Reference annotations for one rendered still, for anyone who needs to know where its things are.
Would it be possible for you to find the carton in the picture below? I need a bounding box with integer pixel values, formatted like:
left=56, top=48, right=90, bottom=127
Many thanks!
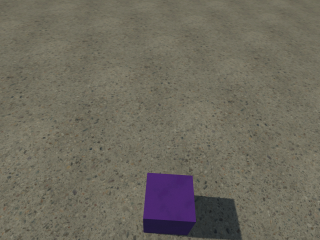
left=143, top=173, right=196, bottom=235

